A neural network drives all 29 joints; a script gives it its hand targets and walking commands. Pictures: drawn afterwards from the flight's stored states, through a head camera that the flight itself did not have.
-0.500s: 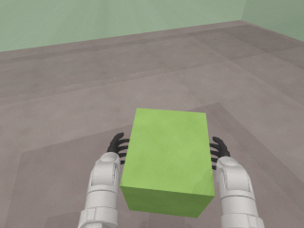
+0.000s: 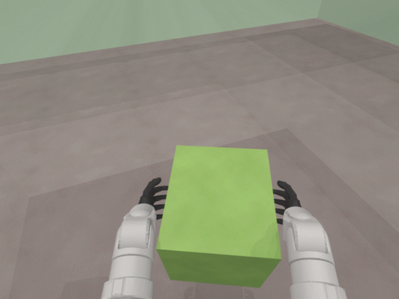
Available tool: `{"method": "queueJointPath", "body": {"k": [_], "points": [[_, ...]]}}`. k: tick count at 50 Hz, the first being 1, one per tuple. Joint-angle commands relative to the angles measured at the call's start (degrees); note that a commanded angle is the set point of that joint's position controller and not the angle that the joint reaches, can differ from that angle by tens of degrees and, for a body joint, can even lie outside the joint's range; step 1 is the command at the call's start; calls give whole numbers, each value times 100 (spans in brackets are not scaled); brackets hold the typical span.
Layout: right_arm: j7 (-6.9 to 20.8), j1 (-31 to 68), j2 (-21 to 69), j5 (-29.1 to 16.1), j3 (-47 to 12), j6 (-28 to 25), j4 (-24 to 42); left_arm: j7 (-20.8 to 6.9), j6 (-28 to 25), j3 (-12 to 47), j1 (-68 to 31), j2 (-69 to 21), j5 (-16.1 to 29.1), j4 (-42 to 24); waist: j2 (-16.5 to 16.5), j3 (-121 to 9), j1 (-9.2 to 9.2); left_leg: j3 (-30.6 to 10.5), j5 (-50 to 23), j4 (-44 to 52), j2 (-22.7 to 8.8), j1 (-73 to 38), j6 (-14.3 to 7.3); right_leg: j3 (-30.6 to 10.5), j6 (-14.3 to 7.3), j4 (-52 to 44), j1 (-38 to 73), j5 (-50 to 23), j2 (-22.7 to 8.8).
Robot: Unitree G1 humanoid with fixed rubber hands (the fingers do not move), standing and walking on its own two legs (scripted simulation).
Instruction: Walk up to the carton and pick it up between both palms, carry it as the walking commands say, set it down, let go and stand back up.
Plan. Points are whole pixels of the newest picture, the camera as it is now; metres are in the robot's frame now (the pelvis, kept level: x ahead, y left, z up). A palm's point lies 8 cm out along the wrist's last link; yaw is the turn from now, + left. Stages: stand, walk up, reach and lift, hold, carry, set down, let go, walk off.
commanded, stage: hold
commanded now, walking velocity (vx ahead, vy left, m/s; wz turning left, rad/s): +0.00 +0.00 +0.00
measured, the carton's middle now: (217, 216) +0.32 +0.00 -0.03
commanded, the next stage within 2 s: carry in 0.22 s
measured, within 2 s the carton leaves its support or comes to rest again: neither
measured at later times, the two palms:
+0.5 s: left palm (163, 185) +0.33 +0.12 +0.07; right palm (305, 199) +0.31 -0.18 +0.06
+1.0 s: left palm (163, 122) +0.57 +0.16 +0.07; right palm (269, 129) +0.53 -0.14 +0.07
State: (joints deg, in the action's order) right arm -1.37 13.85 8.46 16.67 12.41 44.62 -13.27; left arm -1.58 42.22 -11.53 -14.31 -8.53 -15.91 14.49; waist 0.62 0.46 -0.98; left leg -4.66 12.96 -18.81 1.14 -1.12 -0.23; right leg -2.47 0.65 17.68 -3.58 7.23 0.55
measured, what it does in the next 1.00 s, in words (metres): walks ahead: left foot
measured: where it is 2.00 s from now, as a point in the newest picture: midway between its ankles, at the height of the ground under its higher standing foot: (192, 264)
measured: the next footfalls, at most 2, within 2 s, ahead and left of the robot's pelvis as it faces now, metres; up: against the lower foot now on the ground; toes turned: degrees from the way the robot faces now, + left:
left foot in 0.84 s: +0.31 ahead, +0.11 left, +0.00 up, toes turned +9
right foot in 1.22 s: +0.55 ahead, -0.08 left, +0.00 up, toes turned -16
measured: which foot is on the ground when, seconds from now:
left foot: down 0.00-0.52, up 0.54-0.82, down 0.84-1.00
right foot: down 0.00-0.84, up 0.86-1.00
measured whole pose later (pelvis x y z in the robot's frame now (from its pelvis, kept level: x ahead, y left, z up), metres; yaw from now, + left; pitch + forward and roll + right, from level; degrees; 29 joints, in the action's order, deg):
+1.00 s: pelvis +0.28 +0.04 +0.00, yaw -4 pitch +7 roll -2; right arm -5.8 8.5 7.6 7.1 8.2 70.0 19.4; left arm 4.3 68.7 -5.0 -10.3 -7.9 -6.4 -17.7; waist 0.5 -5.3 1.2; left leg 12.6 13.9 -24.9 -3.2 17.9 -3.9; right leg 6.5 0.5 63.1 -27.5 24.9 -2.4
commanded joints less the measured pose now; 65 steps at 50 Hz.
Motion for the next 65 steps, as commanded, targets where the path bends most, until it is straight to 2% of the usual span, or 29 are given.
{"method": "queueJointPath", "body": {"k": [1, 3, 10, 11, 12, 14, 17, 21, 22, 23, 25, 27, 28, 30, 32, 36, 41, 42, 43, 44, 45, 48, 52, 57, 61, 62, 63, 64, 65], "points": [[1516, 2325, 5313, -1651, -3132, -197, 119, -1264, -164, 2986, -2779, -5155, 1548, -675, 346, -1054, 185, -134, -1203, 363, 271, 645, 38, -176, -29, 2, 1082, -1112, 375], [1527, 2585, 5435, -1747, -3343, -213, 481, -1243, -124, 2829, -2428, -5139, 1528, -516, -135, -1072, 51, -129, -1210, 386, 253, 1035, -83, -203, 30, 38, 1314, -1295, 306], [1513, 2394, 4977, -1819, -3492, -281, 876, -1146, -80, 2880, -1554, -5266, 1415, -409, 21, -1454, -76, -192, -1827, 322, 269, 632, 35, -263, 24, -1, 1430, -1562, 330], [1525, 3059, 5217, -1934, -3607, -319, 1144, -1119, -95, 3208, -2035, -5220, 1618, -676, -213, -1251, 7, 194, 32, -222, -638, 958, 9, -56, -125, 528, 210, -438, -752], [1528, 3037, 4848, -1878, -3405, -206, 930, -1152, -52, 3135, -2161, -5208, 1581, -579, -212, -923, 35, 26, 2127, 86, -453, 1397, -28, -204, -133, 107, -787, 2416, -546], [1500, 3043, 4962, -1894, -3403, -140, 745, -1149, 27, 2846, -2137, -4929, 1539, -317, -917, -500, 131, 95, 3172, -239, -264, 1824, -70, -274, -82, -472, -1657, 3877, -402], [1469, 3049, 5330, -2354, -4083, -94, 1463, -1125, 55, 3658, -2442, -5340, 1974, -1200, 38, -1451, 106, -288, 1361, -207, -790, 827, -265, -113, -219, 796, -1459, 1648, -556], [1314, 2826, 5090, -2445, -4284, 356, 1776, -987, 588, 3983, -2288, -5109, 2174, -1740, 1634, -1347, 164, -1522, 2654, 1175, -1674, 788, -667, 840, -3, 2142, -2388, 1704, -226], [1293, 2833, 5128, -2472, -4302, 502, 1668, -984, 797, 4075, -2639, -5225, 2357, -1807, 1097, -969, 128, -1664, 2691, 1169, -1884, 1627, -830, 795, -44, 1839, -2150, 1880, -341], [1264, 2480, 4994, -2435, -4241, 701, 1562, -986, 947, 4030, -2706, -5021, 2403, -1878, 1432, -790, 72, -1284, 2474, 1285, -1584, 2299, -677, 961, -39, 1732, -1463, 1571, -256], [1235, 2459, 4820, -2692, -4497, 933, 2091, -956, 1111, 4053, -2349, -5048, 2579, -1972, 171, -1296, 4, 40, 1335, -228, -892, 2267, -299, 643, -122, 207, -92, 1167, -398], [1153, 2743, 4589, -2910, -4671, 1174, 2869, -908, 1389, 4108, -1390, -4811, 2610, -1874, -1491, -1588, -48, 1092, 1679, -2957, -157, 4189, 185, -1673, -588, -754, 1769, 938, -2258], [1169, 2983, 4497, -3209, -4851, 1337, 3265, -843, 1501, 3999, -1091, -4988, 2559, -2042, -1585, -1366, -13, 921, 1791, -2899, -374, 4716, -5, -2579, -1329, -704, 1573, 887, -2663], [1189, 3350, 4694, -3668, -5006, 1696, 3732, -699, 1811, 4367, -1638, -5128, 2876, -2903, -751, -1456, -22, 966, 2053, -2524, -530, 4373, -24, -1625, -1380, -403, 1398, -334, -2286], [1212, 2656, 4592, -3755, -4877, 2005, 3540, -589, 2142, 4405, -1577, -4971, 2996, -3037, -398, -1582, -58, 1062, 1587, -2446, -569, 4269, -73, -1400, -1186, -722, 1175, 857, -2358], [1131, 1711, 4726, -3465, -4742, 2277, 3512, -607, 2386, 4511, -1651, -4799, 3068, -3742, -843, -1796, -25, 1336, 376, -2064, -475, 3839, -98, -236, -912, -447, 1240, -1330, -1880], [1027, 2240, 4811, -3441, -4881, 2409, 3882, -762, 2611, 4523, -1932, -4726, 3335, -4039, -954, -1588, 116, 1883, -642, -479, 5, 1212, -119, 1093, -275, 659, -557, -930, -1108], [1000, 2285, 4762, -3465, -4718, 2484, 3666, -759, 2727, 4684, -1785, -4951, 3424, -3620, -356, -2072, 211, 1719, -371, -539, -262, 39, -154, 1373, -94, 1750, -1079, -743, -895], [1010, 2180, 4940, -3461, -4720, 2525, 3530, -785, 2731, 4558, -2065, -4830, 3447, -3784, 340, -2217, 352, 443, 582, -318, -1040, -909, -344, 1486, 163, 2877, -2146, 316, -602], [1018, 2131, 4617, -3282, -4681, 2515, 3564, -803, 2791, 4579, -1932, -4682, 3316, -3788, 1648, -2522, 281, -1998, 699, 376, -2400, -1981, -1374, 1508, 199, 4263, -3646, 1891, 140], [1021, 1969, 4824, -3241, -4575, 2503, 3367, -801, 2846, 4508, -1871, -4691, 3279, -3479, 1601, -2272, 286, -2663, -383, 455, -2816, -1458, -1739, 795, -38, 4762, -3880, 2450, -298], [1071, 2156, 4985, -3512, -4735, 2516, 3759, -780, 2761, 4374, -1660, -5017, 3143, -3179, 207, -1940, 281, -422, -4411, -159, -2156, -1080, -1002, 497, -61, 5066, -4020, 1769, -531], [1199, 2276, 5159, -3704, -4796, 2438, 3847, -660, 2580, 4485, -1760, -5168, 3111, -3556, 314, -1875, 160, 360, -3437, 192, -1838, -376, -612, 792, -29, 3593, -3346, 1094, -408], [1290, 2105, 4897, -3632, -4779, 2463, 3906, -522, 2537, 4399, -1302, -5057, 2990, -3600, 794, -1916, 109, 1464, -4274, -300, -1295, -109, -488, 1519, -24, 1489, -2268, -510, 29], [1225, 1833, 4828, -3537, -4701, 2502, 3667, -593, 2635, 4500, -1483, -4889, 3090, -3752, 264, -1807, 153, 1677, -2628, -1315, -959, 1227, -118, 1857, -80, 412, -154, -2322, 6], [1229, 1534, 4542, -3446, -4676, 2458, 3634, -646, 2648, 4588, -1769, -4822, 3042, -3761, 666, -2151, 120, 1716, -1823, -1737, -774, 1651, 115, 1027, -378, 593, 591, -3224, -767], [1252, 1563, 4471, -3475, -4697, 2513, 3525, -635, 2722, 4618, -1554, -4965, 3032, -3520, 114, -2468, 77, 1481, -21, -2376, -698, 2325, 255, 93, -766, 1092, 1388, -4950, -1801], [1217, 2067, 4542, -3518, -4787, 2583, 3759, -663, 2654, 4465, -1435, -4998, 2959, -3164, -564, -2517, -17, 1179, 1322, -2802, -559, 2910, 435, -690, -1578, 1102, 1831, -4936, -2278], [1217, 2098, 4628, -3618, -4830, 2604, 3870, -694, 2669, 4361, -1070, -5083, 2894, -2850, -930, -2481, 65, 901, 2087, -2060, -686, 3156, 352, -1138, -1777, 865, 1856, -4857, -2473]]}}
